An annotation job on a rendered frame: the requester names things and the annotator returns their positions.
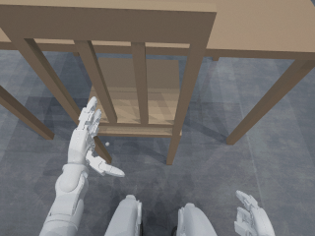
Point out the left robot shin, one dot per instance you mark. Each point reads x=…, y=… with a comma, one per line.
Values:
x=137, y=228

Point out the left robot forearm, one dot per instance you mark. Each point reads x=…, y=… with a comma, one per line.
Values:
x=66, y=212

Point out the table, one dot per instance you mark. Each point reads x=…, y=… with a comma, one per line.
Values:
x=261, y=29

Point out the robot left hand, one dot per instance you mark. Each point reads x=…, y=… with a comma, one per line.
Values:
x=83, y=139

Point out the robot shin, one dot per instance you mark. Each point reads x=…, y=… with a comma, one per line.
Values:
x=137, y=228
x=178, y=233

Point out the chair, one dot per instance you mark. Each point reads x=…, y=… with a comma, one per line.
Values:
x=137, y=97

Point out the robot right hand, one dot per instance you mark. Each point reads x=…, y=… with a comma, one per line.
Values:
x=253, y=223

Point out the right robot shin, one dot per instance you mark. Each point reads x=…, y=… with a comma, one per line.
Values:
x=178, y=233

